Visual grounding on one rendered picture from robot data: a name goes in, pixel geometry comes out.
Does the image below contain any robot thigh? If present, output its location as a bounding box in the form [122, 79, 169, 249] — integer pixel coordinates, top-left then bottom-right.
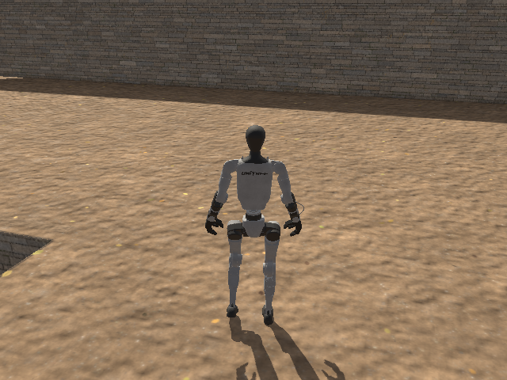
[227, 220, 243, 267]
[263, 221, 280, 277]

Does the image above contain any left robot hand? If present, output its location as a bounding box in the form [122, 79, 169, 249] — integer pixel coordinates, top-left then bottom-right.
[205, 219, 223, 235]

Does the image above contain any robot left thigh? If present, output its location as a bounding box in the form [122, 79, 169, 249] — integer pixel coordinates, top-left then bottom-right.
[227, 220, 243, 267]

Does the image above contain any robot right thigh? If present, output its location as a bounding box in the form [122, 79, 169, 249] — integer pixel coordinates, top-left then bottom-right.
[263, 221, 280, 277]

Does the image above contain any robot left upper arm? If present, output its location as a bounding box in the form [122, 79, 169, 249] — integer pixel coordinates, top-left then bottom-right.
[215, 159, 238, 203]

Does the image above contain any right robot forearm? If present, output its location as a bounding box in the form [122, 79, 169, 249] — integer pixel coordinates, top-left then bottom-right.
[285, 192, 300, 222]

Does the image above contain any right robot hand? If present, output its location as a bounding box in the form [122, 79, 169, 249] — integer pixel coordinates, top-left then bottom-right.
[284, 220, 302, 236]

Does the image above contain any robot right upper arm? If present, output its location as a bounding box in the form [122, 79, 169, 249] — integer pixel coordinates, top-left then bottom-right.
[271, 160, 294, 204]

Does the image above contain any left robot forearm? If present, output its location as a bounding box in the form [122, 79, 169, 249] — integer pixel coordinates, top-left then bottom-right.
[207, 191, 223, 222]

